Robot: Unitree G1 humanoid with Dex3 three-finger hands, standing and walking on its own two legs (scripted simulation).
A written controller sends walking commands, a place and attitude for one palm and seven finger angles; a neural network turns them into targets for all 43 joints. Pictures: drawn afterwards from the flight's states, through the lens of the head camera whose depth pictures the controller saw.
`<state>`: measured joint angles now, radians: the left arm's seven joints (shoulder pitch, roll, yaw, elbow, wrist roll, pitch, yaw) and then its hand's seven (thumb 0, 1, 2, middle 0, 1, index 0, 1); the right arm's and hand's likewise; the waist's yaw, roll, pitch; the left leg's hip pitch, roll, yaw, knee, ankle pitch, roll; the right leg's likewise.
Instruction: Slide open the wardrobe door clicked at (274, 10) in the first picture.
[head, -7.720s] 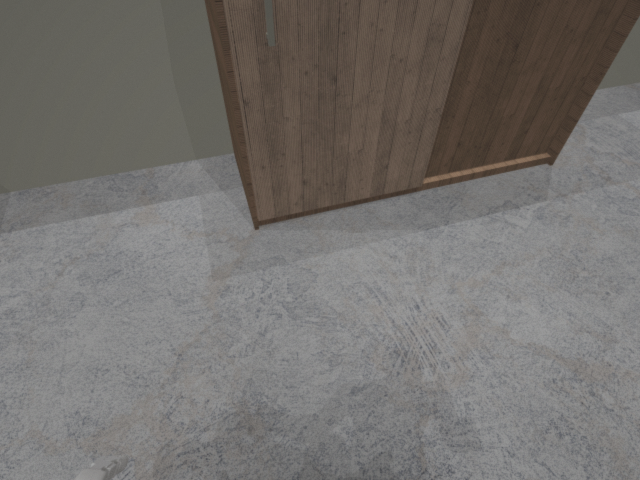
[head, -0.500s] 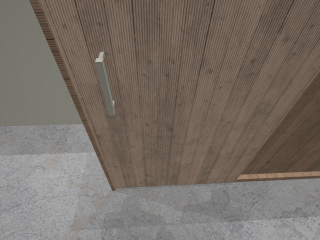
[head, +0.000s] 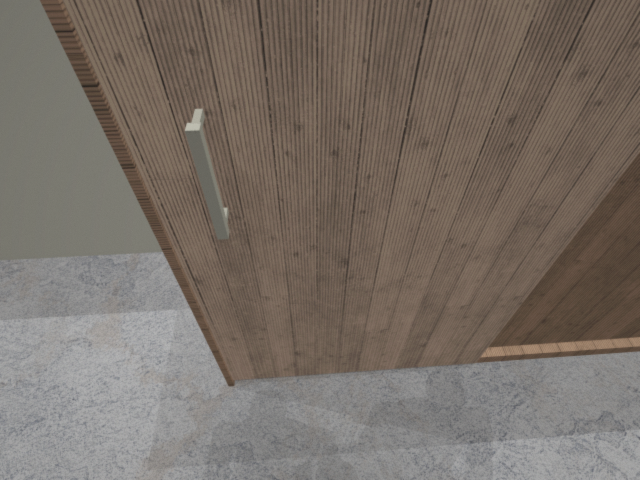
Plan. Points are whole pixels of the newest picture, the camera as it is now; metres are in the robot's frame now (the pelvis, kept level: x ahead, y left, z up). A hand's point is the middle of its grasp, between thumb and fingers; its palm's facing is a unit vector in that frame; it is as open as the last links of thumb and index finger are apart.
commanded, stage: look again from close up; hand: left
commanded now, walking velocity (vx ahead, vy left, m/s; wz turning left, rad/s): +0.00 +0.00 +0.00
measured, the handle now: (211, 179) +0.48 +0.19 +0.11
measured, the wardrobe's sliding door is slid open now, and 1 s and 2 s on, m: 0.00 0.00 0.00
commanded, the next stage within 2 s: raise the hand with hooked fingers in 0.74 s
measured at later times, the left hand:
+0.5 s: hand out of the picture +0.03 +0.18 -0.17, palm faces +0.00 -0.98 -0.21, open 7.4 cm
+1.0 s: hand (167, 468) +0.15 +0.20 -0.06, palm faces +0.27 -0.94 -0.22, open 7.4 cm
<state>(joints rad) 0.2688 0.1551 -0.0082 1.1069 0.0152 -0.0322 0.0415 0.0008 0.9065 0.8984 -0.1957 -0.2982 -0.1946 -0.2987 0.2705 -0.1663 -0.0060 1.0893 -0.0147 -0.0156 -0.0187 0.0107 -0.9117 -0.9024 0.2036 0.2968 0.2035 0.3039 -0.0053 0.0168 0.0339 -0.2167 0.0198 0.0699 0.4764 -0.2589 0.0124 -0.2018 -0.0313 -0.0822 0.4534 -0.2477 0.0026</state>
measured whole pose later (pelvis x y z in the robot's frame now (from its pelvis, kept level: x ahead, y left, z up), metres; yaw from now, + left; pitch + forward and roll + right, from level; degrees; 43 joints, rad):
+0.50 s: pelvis +0.01 +0.00 +0.00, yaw +0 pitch -1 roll +1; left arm 0.26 0.17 -0.02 1.09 0.01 -0.02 0.03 0.00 0.91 0.90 -0.20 -0.30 -0.20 -0.30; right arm 0.27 -0.17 0.02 1.10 -0.02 -0.02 -0.02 0.01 -0.91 -0.90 0.20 0.30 0.20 0.30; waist 0.00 0.01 0.04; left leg -0.15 0.00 0.08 0.44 -0.26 0.02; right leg -0.17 -0.05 -0.07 0.48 -0.28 0.01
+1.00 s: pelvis -0.01 +0.00 -0.01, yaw +2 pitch +0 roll +1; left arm 0.46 0.20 0.03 0.19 -0.13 -0.04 0.13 0.04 0.91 0.88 -0.20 -0.33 -0.20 -0.33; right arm 0.33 -0.22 0.00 0.85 0.04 -0.24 -0.07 0.02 -0.92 -0.90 0.21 0.30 0.21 0.30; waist -0.01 0.02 0.01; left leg -0.27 -0.01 0.05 0.56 -0.28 0.01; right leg -0.27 -0.06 -0.10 0.59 -0.32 0.00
